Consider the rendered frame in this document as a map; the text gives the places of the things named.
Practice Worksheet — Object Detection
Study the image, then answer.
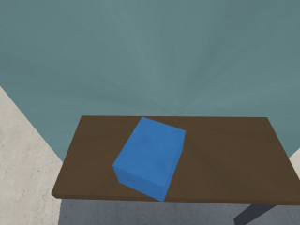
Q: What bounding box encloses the table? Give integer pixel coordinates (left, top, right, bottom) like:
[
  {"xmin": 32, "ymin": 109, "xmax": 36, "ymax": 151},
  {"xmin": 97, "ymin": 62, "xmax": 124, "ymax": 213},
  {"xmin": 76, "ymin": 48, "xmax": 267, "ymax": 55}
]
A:
[{"xmin": 51, "ymin": 115, "xmax": 300, "ymax": 225}]

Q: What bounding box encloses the carton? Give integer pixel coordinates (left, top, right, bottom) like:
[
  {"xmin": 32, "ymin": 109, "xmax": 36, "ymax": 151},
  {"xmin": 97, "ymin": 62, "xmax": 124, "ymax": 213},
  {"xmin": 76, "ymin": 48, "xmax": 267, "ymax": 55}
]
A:
[{"xmin": 112, "ymin": 117, "xmax": 186, "ymax": 202}]

